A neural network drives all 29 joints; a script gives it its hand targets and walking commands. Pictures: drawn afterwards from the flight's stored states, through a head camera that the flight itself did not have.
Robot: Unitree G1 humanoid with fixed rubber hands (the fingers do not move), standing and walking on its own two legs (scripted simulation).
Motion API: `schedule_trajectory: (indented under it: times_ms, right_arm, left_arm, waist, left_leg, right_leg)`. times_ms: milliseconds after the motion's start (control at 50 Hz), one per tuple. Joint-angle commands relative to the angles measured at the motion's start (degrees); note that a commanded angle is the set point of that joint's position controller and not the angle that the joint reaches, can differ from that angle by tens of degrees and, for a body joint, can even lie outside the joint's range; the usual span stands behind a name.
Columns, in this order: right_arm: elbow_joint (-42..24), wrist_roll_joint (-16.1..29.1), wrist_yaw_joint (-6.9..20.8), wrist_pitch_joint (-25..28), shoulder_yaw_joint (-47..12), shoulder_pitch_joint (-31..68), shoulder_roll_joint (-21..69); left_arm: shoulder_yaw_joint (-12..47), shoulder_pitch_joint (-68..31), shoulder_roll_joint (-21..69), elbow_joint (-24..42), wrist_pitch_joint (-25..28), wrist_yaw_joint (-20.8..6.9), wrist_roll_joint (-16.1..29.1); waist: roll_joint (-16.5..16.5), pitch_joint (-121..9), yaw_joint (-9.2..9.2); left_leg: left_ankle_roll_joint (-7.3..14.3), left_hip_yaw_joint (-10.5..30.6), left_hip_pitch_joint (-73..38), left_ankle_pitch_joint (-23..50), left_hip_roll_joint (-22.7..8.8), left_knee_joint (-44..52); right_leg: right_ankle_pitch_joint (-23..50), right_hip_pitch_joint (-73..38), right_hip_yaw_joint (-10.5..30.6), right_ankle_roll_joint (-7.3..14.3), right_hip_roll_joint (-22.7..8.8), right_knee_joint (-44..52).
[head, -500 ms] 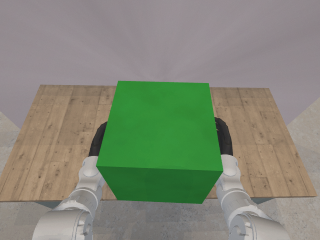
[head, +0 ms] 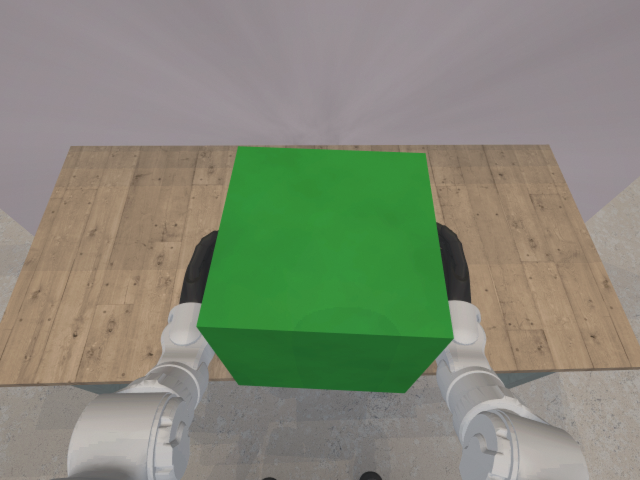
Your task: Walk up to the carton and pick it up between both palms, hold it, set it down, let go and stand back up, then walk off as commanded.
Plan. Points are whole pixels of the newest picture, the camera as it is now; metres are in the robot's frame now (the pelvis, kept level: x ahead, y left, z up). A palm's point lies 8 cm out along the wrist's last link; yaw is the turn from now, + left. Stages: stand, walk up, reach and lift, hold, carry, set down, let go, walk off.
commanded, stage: set down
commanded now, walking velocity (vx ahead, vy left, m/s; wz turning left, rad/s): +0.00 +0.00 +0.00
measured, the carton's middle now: (326, 276) +0.39 -0.01 -0.05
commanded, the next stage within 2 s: none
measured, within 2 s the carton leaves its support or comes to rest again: rests again in 0.48 s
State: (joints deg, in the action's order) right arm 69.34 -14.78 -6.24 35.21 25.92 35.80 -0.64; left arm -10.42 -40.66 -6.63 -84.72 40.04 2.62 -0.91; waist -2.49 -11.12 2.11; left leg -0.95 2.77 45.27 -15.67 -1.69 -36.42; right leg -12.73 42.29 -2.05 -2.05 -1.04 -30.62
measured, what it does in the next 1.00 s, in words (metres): stands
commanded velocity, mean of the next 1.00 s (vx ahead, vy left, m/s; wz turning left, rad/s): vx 0.00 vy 0.00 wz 0.00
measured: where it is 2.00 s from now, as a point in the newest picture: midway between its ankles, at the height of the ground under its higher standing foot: outside the picture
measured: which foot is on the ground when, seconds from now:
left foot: down 0.00-1.00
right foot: down 0.00-1.00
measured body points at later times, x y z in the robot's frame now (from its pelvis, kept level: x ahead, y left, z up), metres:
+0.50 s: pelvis -0.02 +0.01 -0.02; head +0.10 +0.02 +0.41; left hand +0.40 +0.16 -0.05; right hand +0.38 -0.18 -0.03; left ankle -0.01 +0.12 -0.72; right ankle +0.00 -0.15 -0.72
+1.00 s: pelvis -0.02 +0.01 -0.04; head +0.08 +0.02 +0.40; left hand +0.43 +0.20 -0.02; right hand +0.41 -0.23 +0.01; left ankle -0.01 +0.12 -0.72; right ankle +0.00 -0.15 -0.72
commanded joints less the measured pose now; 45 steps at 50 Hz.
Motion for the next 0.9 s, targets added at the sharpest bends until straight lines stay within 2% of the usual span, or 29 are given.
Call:
schedule_trajectory:
  times_ms: [0, 60, 80, 120, 140, 220, 240, 260, 280, 300, 360, 380, 400, 440, 460, 480, 500, 520, 560, 600, 620, 660, 700, 740, 760, 800, 840, 880]
  right_arm:
    - [0.8, -9.5, 9.9, 2.3, -18.3, 25.4, 35.1]
    - [3.2, -10.2, 10.2, 2.3, -16.4, 25.7, 34.1]
    - [4.2, -10.4, 10.2, 2.0, -15.2, 26.0, 33.8]
    - [4.3, -10.5, 10.4, 2.3, -14.5, 27.5, 32.6]
    - [5.8, -11.1, 10.3, 2.2, -13.0, 27.4, 31.9]
    - [6.4, -11.3, 10.4, 2.2, -10.3, 29.9, 28.2]
    - [7.0, -11.2, 10.4, 2.1, -9.8, 30.1, 27.1]
    - [7.5, -11.3, 10.4, 2.2, -9.1, 30.3, 25.9]
    - [7.0, -11.3, 10.4, 2.2, -8.8, 30.7, 25.8]
    - [7.7, -10.9, 10.1, 2.1, -8.0, 31.3, 23.1]
    - [6.7, -9.3, 9.4, 1.5, -5.7, 32.0, 16.0]
    - [7.4, -9.1, 9.1, 0.9, -4.9, 32.1, 16.7]
    - [6.7, -7.1, 7.9, 0.9, -4.2, 31.5, 7.9]
    - [5.4, -2.7, 6.3, 0.8, -4.8, 32.3, 0.6]
    - [4.7, 0.8, 5.4, 1.0, -5.4, 32.4, -5.7]
    - [4.4, 4.7, 4.9, 0.4, -7.4, 33.6, -9.9]
    - [3.8, 7.4, 4.3, -0.4, -9.0, 33.9, -7.8]
    - [1.7, 10.5, 3.6, -0.4, -11.4, 35.8, -8.6]
    - [1.6, 13.9, 2.9, -1.7, -14.3, 37.6, -7.0]
    - [1.9, 17.5, 2.4, -2.9, -17.2, 38.6, -8.8]
    - [2.3, 18.6, 2.1, -3.2, -17.7, 37.3, -10.2]
    - [3.9, 21.7, 1.5, -4.0, -19.9, 37.6, -12.9]
    - [4.4, 25.2, 1.1, -3.8, -22.2, 37.4, -15.9]
    - [3.1, 28.8, 0.9, -3.4, -23.1, 37.2, -21.5]
    - [3.7, 30.1, 1.1, -3.3, -24.1, 36.6, -19.8]
    - [3.3, 32.3, 1.1, -3.1, -24.7, 36.4, -23.6]
    - [5.0, 34.4, 1.8, -4.3, -26.2, 36.5, -22.6]
    - [4.6, 35.5, 2.7, -5.3, -26.9, 36.1, -24.0]
  left_arm:
    - [10.0, -33.6, 31.1, 7.3, 3.3, -7.7, -7.5]
    - [8.9, -34.7, 30.6, 6.7, 3.4, -7.4, -8.1]
    - [8.7, -35.8, 30.2, 6.8, 3.2, -7.3, -7.9]
    - [8.6, -34.5, 30.0, 5.4, 3.1, -6.8, -7.8]
    - [7.8, -35.4, 29.1, 4.7, 2.9, -6.7, -8.3]
    - [6.1, -35.8, 25.9, 3.3, 2.9, -5.8, -8.1]
    - [5.6, -35.8, 24.7, 3.3, 2.9, -5.4, -8.1]
    - [5.4, -36.8, 23.6, 3.4, 2.9, -5.2, -7.7]
    - [5.1, -36.5, 23.5, 3.1, 2.9, -5.0, -8.1]
    - [5.4, -36.4, 22.0, 2.2, 2.6, -4.6, -7.1]
    - [3.2, -36.5, 14.9, 3.2, 2.3, -2.9, -5.7]
    - [2.9, -37.1, 14.4, 4.4, 2.2, -2.7, -5.4]
    - [2.2, -37.0, 6.5, 4.8, 2.0, -1.3, -3.4]
    - [1.6, -35.7, -0.1, 6.0, 1.2, 0.5, -0.5]
    - [2.1, -35.4, -4.7, 6.4, 0.4, 1.7, 1.9]
    - [2.8, -35.9, -8.0, 6.6, -0.7, 2.4, 3.9]
    - [4.6, -36.2, -7.0, 7.5, -1.4, 2.5, 6.1]
    - [5.5, -37.7, -7.9, 7.7, -1.8, 2.8, 8.0]
    - [8.3, -38.8, -6.5, 6.5, -2.9, 2.8, 10.5]
    - [9.0, -38.9, -7.7, 4.7, -4.4, 2.7, 11.6]
    - [9.3, -37.6, -8.3, 4.1, -5.3, 2.5, 11.6]
    - [8.7, -37.1, -9.5, 2.5, -6.8, 2.1, 11.5]
    - [9.0, -36.3, -10.9, 1.4, -8.2, 1.4, 12.2]
    - [9.2, -35.0, -13.6, 3.3, -9.3, 1.3, 13.5]
    - [9.5, -35.3, -12.3, 5.1, -9.6, 1.0, 13.6]
    - [9.7, -35.4, -13.7, 8.3, -10.5, 0.7, 14.5]
    - [11.6, -35.8, -13.0, 9.3, -11.3, 0.1, 15.7]
    - [12.1, -36.6, -14.7, 13.0, -11.9, -0.3, 16.4]
  waist:
    - [1.5, -37.4, 1.2]
    - [0.5, -35.9, 0.71]
    - [0.5, -35.6, 1.35]
    - [0.0, -35.5, 0.43]
    - [-0.3, -34.5, 1.02]
    - [0.1, -35.0, 0.03]
    - [-0.1, -34.6, -0.72]
    - [0.1, -34.9, 0.12]
    - [-0.4, -34.9, -0.8]
    - [-0.2, -35.2, -0.01]
    - [-0.2, -35.2, -0.78]
    - [0.4, -34.1, -0.29]
    - [0.1, -37.5, -0.5]
    - [-0.3, -39.7, -1.31]
    - [-0.8, -42.2, -1.47]
    - [-1.2, -44.4, -2.46]
    - [0.1, -44.0, -1.96]
    - [-0.2, -46.1, -2.21]
    - [-0.2, -46.1, -1.74]
    - [-0.9, -46.9, -2.54]
    - [-1.2, -47.2, -2.12]
    - [-0.5, -46.9, -2.51]
    - [-0.7, -47.9, -2.18]
    - [-1.4, -50.0, -2.27]
    - [-1.8, -49.2, -1.7]
    - [-2.9, -51.3, -0.93]
    - [-3.2, -48.8, -0.73]
    - [-3.5, -49.6, -0.67]
  left_leg:
    - [-2.8, -5.7, -13.7, 23.4, 3.5, 0.6]
    - [-3.2, -6.0, -14.9, 23.1, 3.2, -0.3]
    - [-3.3, -5.8, -15.3, 21.5, 3.1, -0.1]
    - [-3.3, -6.0, -15.9, 21.1, 2.9, -0.6]
    - [-3.5, -5.9, -15.9, 20.0, 2.8, -0.4]
    - [-3.1, -6.2, -15.5, 16.6, 2.5, -0.9]
    - [-3.3, -6.4, -14.8, 15.8, 2.5, -1.1]
    - [-3.3, -6.0, -15.2, 15.6, 2.5, -1.1]
    - [-3.3, -6.3, -15.2, 15.0, 2.4, -1.2]
    - [-3.6, -5.8, -15.9, 14.5, 2.2, -1.2]
    - [-3.7, -5.5, -16.2, 11.7, 1.9, -1.2]
    - [-3.4, -5.3, -16.0, 10.5, 1.9, -1.4]
    - [-3.3, -5.7, -15.9, 10.2, 2.0, -1.7]
    - [-3.6, -6.1, -16.1, 12.8, 2.0, -2.6]
    - [-4.3, -6.1, -16.8, 15.6, 1.8, -3.5]
    - [-4.5, -6.1, -16.6, 16.7, 1.7, -4.3]
    - [-4.2, -6.1, -15.6, 16.4, 1.5, -5.2]
    - [-4.1, -6.0, -15.0, 16.3, 1.5, -6.1]
    - [-4.1, -6.2, -12.6, 16.0, 1.5, -7.7]
    - [-3.9, -6.7, -11.1, 16.9, 1.6, -9.2]
    - [-4.1, -6.7, -12.3, 18.7, 1.7, -9.8]
    - [-4.4, -6.7, -12.8, 21.7, 1.6, -11.8]
    - [-5.0, -6.6, -15.2, 27.7, 1.7, -13.5]
    - [-5.9, -6.3, -18.1, 34.3, 1.5, -15.3]
    - [-6.2, -6.4, -19.1, 36.2, 1.5, -15.6]
    - [-7.1, -6.2, -22.8, 41.2, 1.0, -16.2]
    - [-7.0, -6.1, -24.2, 40.4, 0.8, -16.1]
    - [-7.0, -5.7, -25.7, 40.2, 0.5, -15.4]
  right_leg:
    - [27.8, -25.1, -1.7, 1.2, 2.9, -2.3]
    - [24.2, -21.6, -2.2, 1.6, 3.2, -2.1]
    - [22.3, -20.9, -2.4, 1.5, 3.0, -2.0]
    - [20.2, -18.4, -2.7, 1.8, 3.1, -1.7]
    - [18.4, -17.3, -3.3, 2.0, 3.4, -1.4]
    - [14.1, -13.7, -3.4, 1.9, 3.2, -1.7]
    - [13.5, -13.2, -3.3, 2.0, 3.3, -1.9]
    - [13.1, -12.5, -3.7, 1.9, 3.4, -2.1]
    - [12.3, -11.9, -3.5, 2.0, 3.3, -2.1]
    - [11.8, -10.9, -3.6, 1.8, 3.4, -2.3]
    - [8.2, -8.9, -3.9, 1.8, 3.6, -2.5]
    - [7.3, -8.4, -3.9, 1.6, 3.1, -3.3]
    - [8.1, -8.7, -4.1, 1.7, 3.3, -3.9]
    - [10.3, -8.9, -3.6, 1.3, 3.4, -4.9]
    - [12.5, -9.6, -3.4, 1.2, 3.8, -6.0]
    - [13.1, -9.9, -2.7, 1.2, 4.1, -6.5]
    - [12.8, -9.2, -2.1, 1.0, 4.1, -6.8]
    - [12.2, -9.0, -2.0, 1.0, 4.1, -7.7]
    - [11.4, -7.8, -1.5, 0.8, 3.9, -8.6]
    - [11.2, -6.5, -1.4, 1.0, 4.0, -10.1]
    - [12.8, -6.4, -1.5, 1.2, 4.2, -10.4]
    - [14.4, -5.0, -1.5, 1.3, 4.7, -11.9]
    - [19.7, -4.6, -1.7, 1.2, 5.2, -13.2]
    - [24.6, -3.4, -2.1, 1.5, 5.9, -14.3]
    - [24.6, -2.2, -2.5, 1.5, 6.1, -14.1]
    - [26.7, -1.0, -3.3, 1.7, 6.4, -13.9]
    - [23.0, 1.7, -3.5, 1.9, 6.2, -13.1]
    - [21.6, 2.2, -3.6, 2.3, 6.3, -12.1]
